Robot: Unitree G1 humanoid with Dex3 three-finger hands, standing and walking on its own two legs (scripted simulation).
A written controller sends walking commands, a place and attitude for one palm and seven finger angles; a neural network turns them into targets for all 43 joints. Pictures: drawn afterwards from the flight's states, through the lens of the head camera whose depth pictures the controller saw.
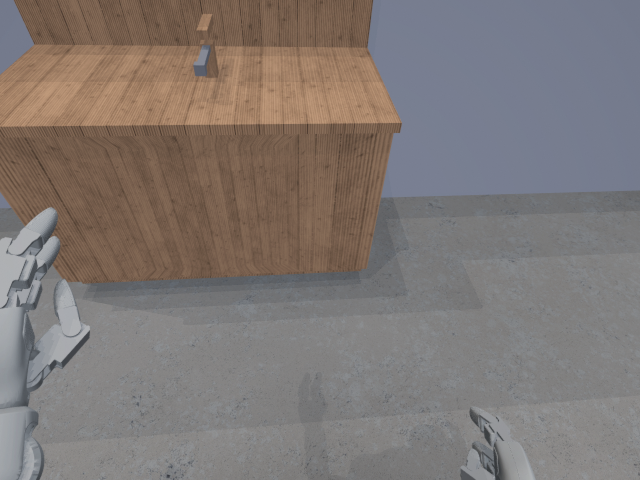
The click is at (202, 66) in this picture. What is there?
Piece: tap's lever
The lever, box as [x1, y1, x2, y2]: [193, 62, 206, 75]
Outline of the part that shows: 194,62 193,66 195,75 205,75 205,62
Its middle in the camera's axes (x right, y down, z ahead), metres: -0.32 -0.44 +1.00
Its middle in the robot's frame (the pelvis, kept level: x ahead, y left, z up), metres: +1.03 +0.39 +0.05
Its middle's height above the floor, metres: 0.82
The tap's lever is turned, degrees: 0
